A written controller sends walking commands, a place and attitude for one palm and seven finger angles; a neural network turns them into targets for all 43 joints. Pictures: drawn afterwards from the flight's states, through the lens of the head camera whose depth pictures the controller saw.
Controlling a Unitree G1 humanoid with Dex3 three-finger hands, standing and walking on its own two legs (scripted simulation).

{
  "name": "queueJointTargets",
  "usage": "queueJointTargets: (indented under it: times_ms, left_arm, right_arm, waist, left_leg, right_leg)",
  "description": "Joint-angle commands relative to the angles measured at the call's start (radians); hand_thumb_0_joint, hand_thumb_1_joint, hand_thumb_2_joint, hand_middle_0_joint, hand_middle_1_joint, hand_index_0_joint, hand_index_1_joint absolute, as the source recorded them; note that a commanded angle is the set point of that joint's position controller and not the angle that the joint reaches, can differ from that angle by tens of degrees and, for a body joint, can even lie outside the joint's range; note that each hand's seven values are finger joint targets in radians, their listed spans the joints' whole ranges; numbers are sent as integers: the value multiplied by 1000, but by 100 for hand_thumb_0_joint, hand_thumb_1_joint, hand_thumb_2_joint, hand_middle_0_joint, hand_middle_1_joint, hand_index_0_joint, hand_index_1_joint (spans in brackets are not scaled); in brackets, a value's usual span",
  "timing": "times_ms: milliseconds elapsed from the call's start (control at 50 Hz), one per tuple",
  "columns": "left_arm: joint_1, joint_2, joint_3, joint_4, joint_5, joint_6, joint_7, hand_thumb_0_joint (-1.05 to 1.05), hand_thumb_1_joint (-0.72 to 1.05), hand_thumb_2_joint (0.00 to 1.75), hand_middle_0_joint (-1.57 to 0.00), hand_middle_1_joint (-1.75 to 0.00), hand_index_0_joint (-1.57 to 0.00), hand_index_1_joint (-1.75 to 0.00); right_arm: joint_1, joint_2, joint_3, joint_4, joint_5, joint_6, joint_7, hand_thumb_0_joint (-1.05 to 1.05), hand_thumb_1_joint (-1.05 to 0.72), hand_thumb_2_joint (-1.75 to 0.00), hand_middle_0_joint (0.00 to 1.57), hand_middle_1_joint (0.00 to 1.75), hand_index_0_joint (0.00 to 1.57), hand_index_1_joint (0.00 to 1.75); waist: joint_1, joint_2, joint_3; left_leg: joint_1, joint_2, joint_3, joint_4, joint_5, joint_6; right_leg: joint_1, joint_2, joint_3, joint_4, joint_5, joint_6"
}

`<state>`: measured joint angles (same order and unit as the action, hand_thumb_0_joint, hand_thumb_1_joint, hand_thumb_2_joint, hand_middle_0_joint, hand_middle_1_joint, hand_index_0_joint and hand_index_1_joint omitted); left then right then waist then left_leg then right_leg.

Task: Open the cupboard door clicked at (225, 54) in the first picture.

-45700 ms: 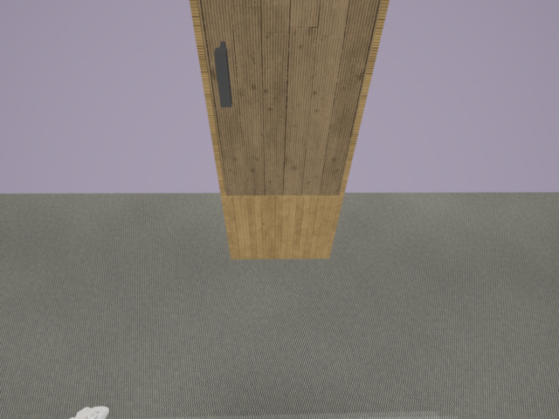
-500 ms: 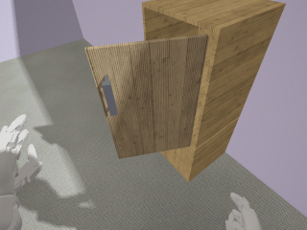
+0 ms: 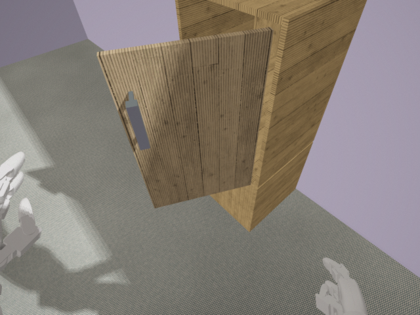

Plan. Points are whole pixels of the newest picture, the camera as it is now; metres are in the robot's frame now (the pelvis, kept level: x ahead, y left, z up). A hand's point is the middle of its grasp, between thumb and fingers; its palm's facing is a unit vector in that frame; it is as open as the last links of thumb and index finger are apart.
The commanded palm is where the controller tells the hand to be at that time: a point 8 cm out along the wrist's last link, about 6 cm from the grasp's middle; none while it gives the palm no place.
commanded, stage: step back with the hand held close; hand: left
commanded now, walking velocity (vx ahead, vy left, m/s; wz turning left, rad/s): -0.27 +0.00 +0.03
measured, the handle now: (138, 120) +0.51 +0.22 +0.09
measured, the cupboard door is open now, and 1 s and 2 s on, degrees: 63 63 63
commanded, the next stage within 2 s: stop stepping back and stand still in 0.78 s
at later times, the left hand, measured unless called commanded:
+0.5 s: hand out of the picture +0.08 +0.28 +0.16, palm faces +0.49 -0.73 -0.47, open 7.4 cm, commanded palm +0.03 +0.31 +0.17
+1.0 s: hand out of the picture +0.01 +0.25 +0.16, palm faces +0.36 -0.81 -0.46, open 7.4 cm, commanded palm -0.05 +0.30 +0.17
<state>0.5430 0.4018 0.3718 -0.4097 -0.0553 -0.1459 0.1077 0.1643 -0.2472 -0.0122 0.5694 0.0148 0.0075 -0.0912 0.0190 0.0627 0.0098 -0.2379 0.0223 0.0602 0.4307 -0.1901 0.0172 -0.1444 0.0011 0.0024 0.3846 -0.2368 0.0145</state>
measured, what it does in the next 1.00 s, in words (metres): walks backwards: right foot, then left foot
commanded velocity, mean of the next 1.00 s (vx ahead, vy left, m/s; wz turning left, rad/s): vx -0.24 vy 0.00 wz -0.01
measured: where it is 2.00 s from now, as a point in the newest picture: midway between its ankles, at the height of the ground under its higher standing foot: outside the picture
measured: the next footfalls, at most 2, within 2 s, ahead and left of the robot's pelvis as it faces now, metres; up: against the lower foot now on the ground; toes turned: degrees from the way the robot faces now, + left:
right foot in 0.84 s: -0.24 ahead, -0.10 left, +0.00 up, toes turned -3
left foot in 1.00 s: -0.20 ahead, +0.11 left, +0.00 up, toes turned +1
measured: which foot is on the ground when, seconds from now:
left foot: down 0.00-0.84, up 0.86-0.98, down 1.00-1.00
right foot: down 0.00-0.60, up 0.62-0.82, down 0.84-1.00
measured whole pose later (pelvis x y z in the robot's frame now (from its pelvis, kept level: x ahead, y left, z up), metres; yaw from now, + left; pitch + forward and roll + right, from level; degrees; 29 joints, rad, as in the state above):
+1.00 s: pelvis -0.20 +0.00 -0.01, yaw -2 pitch +1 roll -2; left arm 0.56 0.44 0.40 -0.54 -0.04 -0.21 0.14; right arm 0.19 -0.19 0.02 0.62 0.00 -0.09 -0.07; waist 0.01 -0.01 0.00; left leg -0.39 0.01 0.02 0.56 -0.15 0.00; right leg -0.19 0.05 0.03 0.53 -0.35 -0.01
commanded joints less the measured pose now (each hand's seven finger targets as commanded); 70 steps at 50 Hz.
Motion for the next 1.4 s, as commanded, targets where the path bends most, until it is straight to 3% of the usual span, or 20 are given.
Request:
queueJointTargets:
  times_ms: [0,340,460,540,600,660,740,780,820,880,920,960,1000,1040,1080,1160,1240,1280,1340,1380]
  left_arm:
    - [-8,196,154,-240,-9,-61,32,0,90,90,-20,-30,-20,-30]
    - [-34,162,185,-288,32,-155,52,0,90,90,-20,-30,-20,-30]
    - [-91,171,145,-288,23,-152,76,0,90,90,-20,-30,-20,-30]
    - [-137,198,167,-306,20,-145,84,0,90,90,-20,-30,-20,-30]
    - [-98,211,235,-342,38,-173,74,0,90,90,-20,-30,-20,-30]
    - [-18,185,215,-301,9,-170,68,0,90,90,-20,-30,-20,-30]
    - [-13,155,149,-353,-18,-158,68,0,90,90,-20,-30,-20,-30]
    - [-29,191,164,-340,-15,-160,62,0,90,90,-20,-30,-20,-30]
    - [-121,276,195,-360,-7,-178,69,0,90,90,-20,-30,-20,-30]
    - [-78,256,196,-291,16,-131,64,0,90,90,-20,-30,-20,-30]
    - [-6,208,190,-263,2,-102,59,0,90,90,-20,-30,-20,-30]
    - [-11,221,197,-315,-8,-98,58,0,90,90,-20,-30,-20,-30]
    - [46,218,205,-257,-8,-96,59,0,90,90,-20,-30,-20,-30]
    - [29,219,202,-335,-9,-103,55,0,90,90,-20,-30,-20,-30]
    - [23,221,209,-367,5,-110,61,0,90,90,-20,-30,-20,-30]
    - [70,180,171,-296,14,-89,66,0,90,90,-20,-30,-20,-30]
    - [4,197,171,-281,13,-88,75,0,90,90,-20,-30,-20,-30]
    - [-100,180,139,-265,19,-88,79,0,90,90,-20,-30,-20,-30]
    - [-181,168,115,-190,39,-97,84,0,90,90,-20,-30,-20,-30]
    - [-204,177,124,-215,40,-112,80,0,90,90,-20,-30,-20,-30]
  right_arm:
    - [-90,-98,-40,-179,5,-34,-14,0,-90,-90,20,30,20,30]
    - [-49,-114,-52,-173,-2,-144,-7,0,-90,-90,20,30,20,30]
    - [-5,-75,-50,-94,-17,-152,3,0,-90,-90,20,30,20,30]
    - [-40,-91,-40,-100,-16,-144,-10,0,-90,-90,20,30,20,30]
    - [-62,-101,-52,-126,-22,-167,-15,0,-90,-90,20,30,20,30]
    - [-54,-85,-72,-100,-22,-189,20,0,-90,-90,20,30,20,30]
    - [-57,-73,-50,-83,-24,-203,40,0,-90,-90,20,30,20,30]
    - [-45,-69,-51,-68,-26,-188,40,0,-90,-90,20,30,20,30]
    - [-60,-47,-35,-56,-28,-166,30,0,-90,-90,20,30,20,30]
    - [-79,-45,-31,-81,-14,-160,13,0,-90,-90,20,30,20,30]
    - [-52,-42,-12,-85,-9,-137,-3,0,-90,-90,20,30,20,30]
    - [-44,-85,-25,-98,-4,-149,-9,0,-90,-90,20,30,20,30]
    - [-27,-90,-27,-106,-1,-173,-6,0,-90,-90,20,30,20,30]
    - [-40,-81,-13,-102,-20,-184,-4,0,-90,-90,20,30,20,30]
    - [-52,-86,-17,-110,-23,-189,-1,0,-90,-90,20,30,20,30]
    - [-38,-84,-27,-114,-19,-172,3,0,-90,-90,20,30,20,30]
    - [-10,-84,-40,-69,-29,-149,-4,0,-90,-90,20,30,20,30]
    - [-11,-90,-40,-49,-29,-143,-3,0,-90,-90,20,30,20,30]
    - [-15,-89,-27,-39,-27,-156,-18,0,-90,-90,20,30,20,30]
    - [-28,-114,-34,-62,-25,-168,-24,0,-90,-90,20,30,20,30]
  waist:
    - [-4,-22,-179]
    - [-12,94,-73]
    - [-38,-218,-64]
    - [-38,-48,-13]
    - [-15,294,-94]
    - [-8,114,-125]
    - [-15,218,-131]
    - [-22,98,-107]
    - [-22,-179,-104]
    - [-17,-264,-171]
    - [-36,-99,-154]
    - [-18,41,-184]
    - [-7,35,-184]
    - [-20,191,-145]
    - [-15,196,-96]
    - [-29,79,-67]
    - [-42,-186,-40]
    - [-50,-168,-9]
    - [-53,-110,55]
    - [-43,61,89]
  left_leg:
    - [120,55,-41,-8,368,12]
    - [-431,141,-188,-185,-497,71]
    - [4,-37,-47,362,-196,-25]
    - [-77,38,-151,22,-229,9]
    - [-529,307,-465,-384,-652,134]
    - [-272,272,-319,-268,-372,123]
    - [-161,204,-216,-277,-291,37]
    - [-86,134,-132,-120,-180,-23]
    - [43,11,-34,318,-115,-77]
    - [-168,-15,-73,404,-175,-48]
    - [-62,-25,-31,139,27,-34]
    - [133,95,-136,-15,404,15]
    - [151,165,-244,-66,349,51]
    - [16,181,-317,-234,-52,36]
    - [-130,159,-293,-318,-410,30]
    - [-176,55,-136,-194,-379,-22]
    - [-11,-18,-54,320,-138,-26]
    - [-34,-8,-58,399,-171,-22]
    - [26,10,-43,147,-219,14]
    - [-4,92,-217,-45,-346,59]
  right_leg:
    - [-18,-44,6,11,415,1]
    - [128,42,12,215,-24,2]
    - [-430,-218,262,-151,-219,-122]
    - [-351,-71,105,14,-152,-33]
    - [88,115,4,618,-155,18]
    - [-113,96,20,671,-268,-11]
    - [-43,97,-60,244,-311,-37]
    - [-73,11,19,-86,-180,-68]
    - [-328,-288,315,-219,75,-161]
    - [-49,-241,158,51,757,-125]
    - [-27,-152,78,115,663,-76]
    - [-107,-23,25,142,285,0]
    - [-112,40,13,110,-16,5]
    - [-59,48,-4,167,-169,-3]
    - [21,54,-24,132,-159,-21]
    - [36,39,-43,-11,-202,-44]
    - [-328,-222,296,-203,-463,-175]
    - [-385,-263,320,-190,-536,-188]
    - [-382,-170,172,-71,-481,-119]
    - [-363,-60,101,93,-365,-68]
